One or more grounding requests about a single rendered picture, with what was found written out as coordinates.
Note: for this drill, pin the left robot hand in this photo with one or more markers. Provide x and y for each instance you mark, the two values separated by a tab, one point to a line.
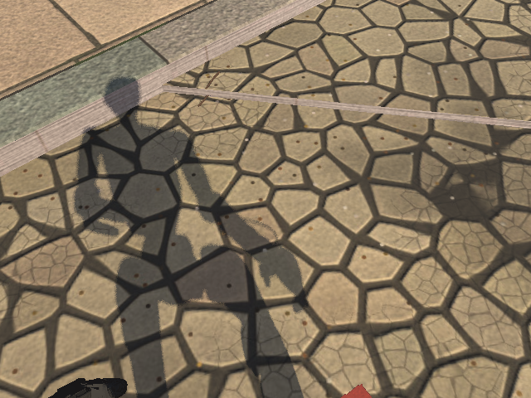
97	388

